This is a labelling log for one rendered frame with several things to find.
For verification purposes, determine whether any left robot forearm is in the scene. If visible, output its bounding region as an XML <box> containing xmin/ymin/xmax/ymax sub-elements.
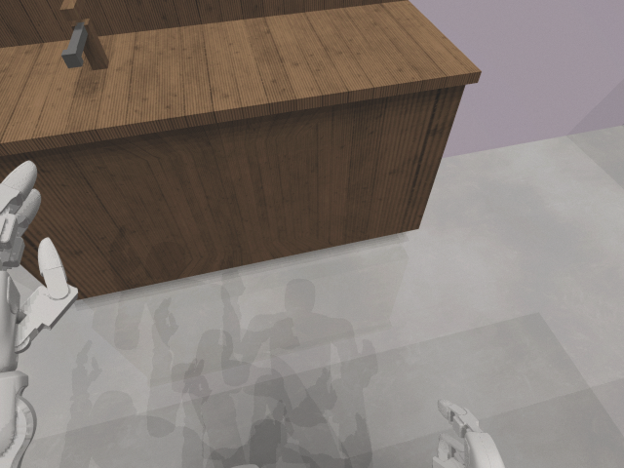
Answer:
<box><xmin>0</xmin><ymin>370</ymin><xmax>37</xmax><ymax>468</ymax></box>

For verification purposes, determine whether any robot right hand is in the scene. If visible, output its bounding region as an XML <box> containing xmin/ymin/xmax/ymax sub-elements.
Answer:
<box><xmin>433</xmin><ymin>399</ymin><xmax>505</xmax><ymax>468</ymax></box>

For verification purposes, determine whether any tap lever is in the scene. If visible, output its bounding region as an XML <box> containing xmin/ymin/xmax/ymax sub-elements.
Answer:
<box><xmin>61</xmin><ymin>22</ymin><xmax>88</xmax><ymax>68</ymax></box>

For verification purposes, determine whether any robot left hand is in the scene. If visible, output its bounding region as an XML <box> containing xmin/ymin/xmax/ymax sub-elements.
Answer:
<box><xmin>0</xmin><ymin>161</ymin><xmax>78</xmax><ymax>372</ymax></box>

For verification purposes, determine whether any counter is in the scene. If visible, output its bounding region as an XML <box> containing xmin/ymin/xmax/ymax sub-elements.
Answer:
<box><xmin>0</xmin><ymin>0</ymin><xmax>482</xmax><ymax>300</ymax></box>

